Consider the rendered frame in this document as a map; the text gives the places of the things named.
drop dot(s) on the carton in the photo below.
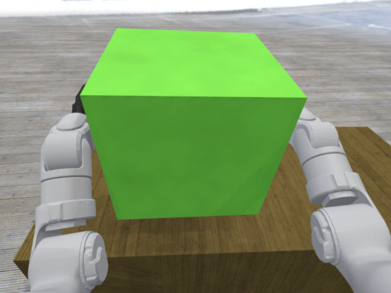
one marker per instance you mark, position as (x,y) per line
(189,123)

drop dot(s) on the robot left forearm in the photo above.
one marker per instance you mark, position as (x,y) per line
(65,176)

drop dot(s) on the robot left hand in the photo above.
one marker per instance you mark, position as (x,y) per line
(77,107)

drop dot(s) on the pedestal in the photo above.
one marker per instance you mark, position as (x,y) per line
(268,252)

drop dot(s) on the robot right forearm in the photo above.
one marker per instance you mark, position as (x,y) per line
(330,179)

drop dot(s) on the robot right upper arm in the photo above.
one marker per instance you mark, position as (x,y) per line
(354,239)

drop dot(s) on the robot left upper arm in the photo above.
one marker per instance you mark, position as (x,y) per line
(69,263)

